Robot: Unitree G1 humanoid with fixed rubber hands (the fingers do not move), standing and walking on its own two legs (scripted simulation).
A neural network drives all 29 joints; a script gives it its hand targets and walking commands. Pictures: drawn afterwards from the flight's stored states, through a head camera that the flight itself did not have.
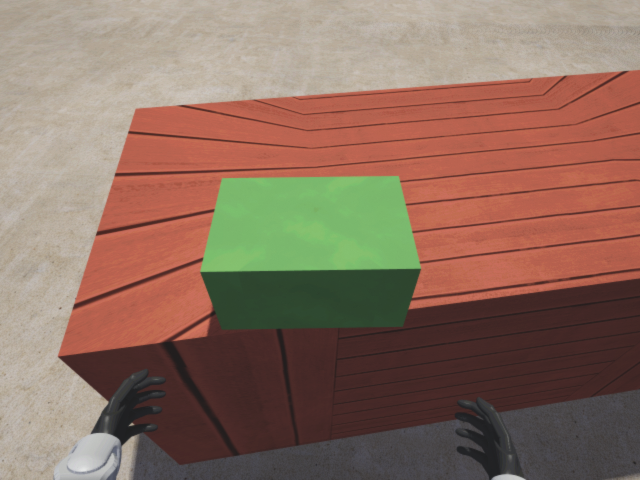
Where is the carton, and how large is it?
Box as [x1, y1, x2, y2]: [200, 176, 420, 329]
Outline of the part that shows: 398,176 222,178 200,270 221,328 233,329 402,326 420,270 420,266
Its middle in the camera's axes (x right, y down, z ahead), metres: -0.01 +0.02 +0.63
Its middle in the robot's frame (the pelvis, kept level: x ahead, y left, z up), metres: +0.45 +0.03 -0.01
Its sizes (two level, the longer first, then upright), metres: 0.287 0.190 0.151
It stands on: a pedestal, 0.69 m high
